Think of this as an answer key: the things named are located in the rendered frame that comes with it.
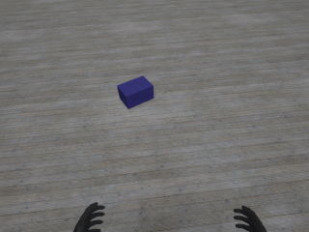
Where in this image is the robot left hand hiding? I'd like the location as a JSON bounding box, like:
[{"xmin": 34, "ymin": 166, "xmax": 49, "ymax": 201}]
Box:
[{"xmin": 73, "ymin": 202, "xmax": 105, "ymax": 232}]

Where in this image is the carton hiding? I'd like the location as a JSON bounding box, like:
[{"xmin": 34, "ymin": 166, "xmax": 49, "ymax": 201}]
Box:
[{"xmin": 117, "ymin": 75, "xmax": 155, "ymax": 109}]

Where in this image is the robot right hand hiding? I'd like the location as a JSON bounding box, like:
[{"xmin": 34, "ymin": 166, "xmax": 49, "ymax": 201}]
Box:
[{"xmin": 233, "ymin": 205, "xmax": 267, "ymax": 232}]

